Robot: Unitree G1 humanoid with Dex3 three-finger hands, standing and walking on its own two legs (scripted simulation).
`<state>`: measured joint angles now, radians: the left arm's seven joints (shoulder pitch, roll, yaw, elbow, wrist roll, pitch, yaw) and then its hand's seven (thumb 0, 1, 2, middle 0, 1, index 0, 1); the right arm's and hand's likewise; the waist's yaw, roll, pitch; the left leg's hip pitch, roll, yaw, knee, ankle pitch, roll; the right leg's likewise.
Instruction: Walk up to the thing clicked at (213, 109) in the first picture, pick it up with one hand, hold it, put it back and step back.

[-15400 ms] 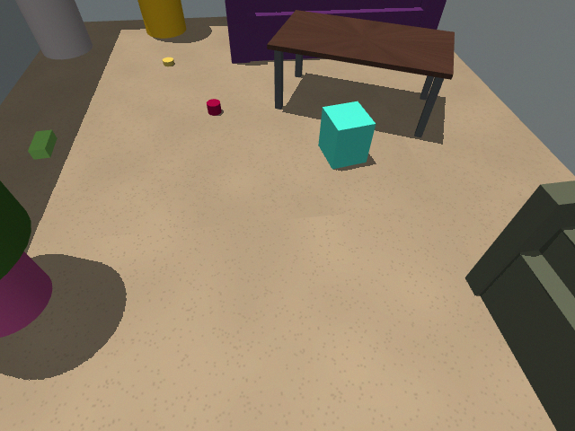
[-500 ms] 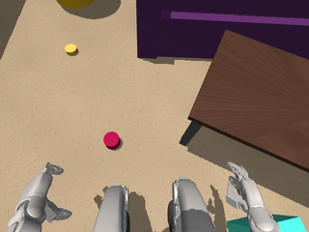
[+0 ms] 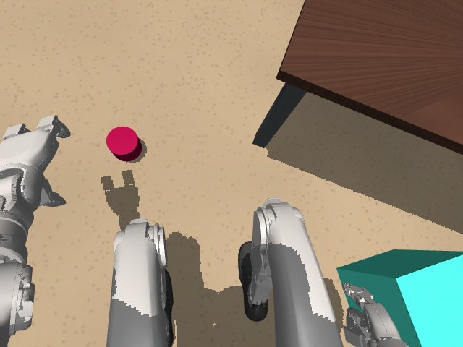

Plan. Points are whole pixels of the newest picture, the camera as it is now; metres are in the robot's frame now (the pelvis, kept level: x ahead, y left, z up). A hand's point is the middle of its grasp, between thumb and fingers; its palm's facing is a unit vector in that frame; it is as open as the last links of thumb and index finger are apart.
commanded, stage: rise first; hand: left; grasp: from above
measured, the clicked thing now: (124, 144) +0.57 +0.20 -0.39
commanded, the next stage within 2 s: none
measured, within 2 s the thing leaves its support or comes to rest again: neither
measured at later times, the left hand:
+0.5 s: hand (73, 150) +0.50 +0.26 -0.22, palm faces -0.46 +0.00 -0.89, open 14.0 cm
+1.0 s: hand (83, 145) +0.52 +0.26 -0.25, palm faces -0.46 -0.02 -0.89, open 14.0 cm
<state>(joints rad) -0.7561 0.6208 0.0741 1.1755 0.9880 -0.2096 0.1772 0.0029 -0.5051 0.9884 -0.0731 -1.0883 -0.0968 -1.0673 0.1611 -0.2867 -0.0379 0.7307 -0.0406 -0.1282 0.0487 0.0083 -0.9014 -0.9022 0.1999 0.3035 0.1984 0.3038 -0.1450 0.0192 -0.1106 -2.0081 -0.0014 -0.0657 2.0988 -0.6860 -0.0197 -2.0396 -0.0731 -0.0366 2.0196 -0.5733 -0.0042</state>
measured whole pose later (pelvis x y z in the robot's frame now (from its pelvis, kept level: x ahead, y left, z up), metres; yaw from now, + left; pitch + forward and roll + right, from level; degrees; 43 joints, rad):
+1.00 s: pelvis +0.01 +0.01 -0.07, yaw -4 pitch +37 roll -7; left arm -1.08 0.80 0.10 1.50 1.29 -0.21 0.38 0.00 -0.51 0.98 -0.08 -1.02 -0.10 -1.01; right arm 0.19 -0.31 0.07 0.70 -0.15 -0.06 0.14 0.00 -0.91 -0.91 0.20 0.30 0.20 0.30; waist -0.31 0.00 -0.01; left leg -2.26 -0.01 -0.10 2.35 -0.73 0.01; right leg -2.26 -0.07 -0.05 2.21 -0.59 0.03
